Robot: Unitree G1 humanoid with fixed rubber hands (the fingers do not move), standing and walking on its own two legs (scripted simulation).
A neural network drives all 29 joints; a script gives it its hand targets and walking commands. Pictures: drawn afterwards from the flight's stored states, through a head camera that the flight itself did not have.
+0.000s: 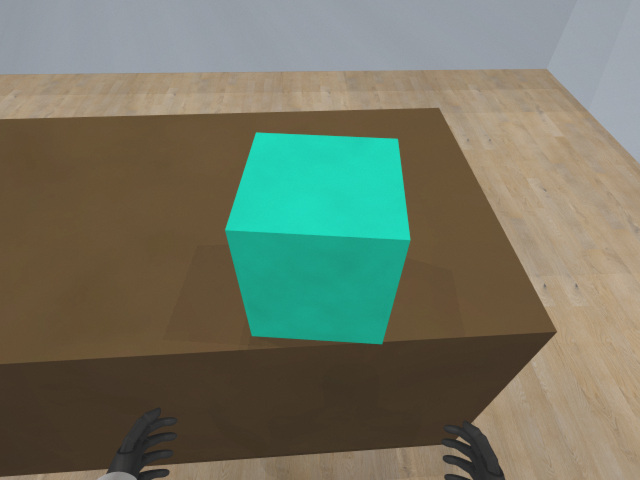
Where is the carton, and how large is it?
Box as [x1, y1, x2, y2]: [225, 133, 409, 343]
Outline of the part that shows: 256,133 225,229 251,334 257,336 381,343 409,243 409,232 397,139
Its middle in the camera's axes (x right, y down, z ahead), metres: +0.00 +0.01 +0.60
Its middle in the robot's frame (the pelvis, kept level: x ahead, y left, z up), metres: +0.43 +0.01 +0.03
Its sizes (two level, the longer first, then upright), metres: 0.210 0.200 0.250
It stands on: a pedestal, 0.67 m high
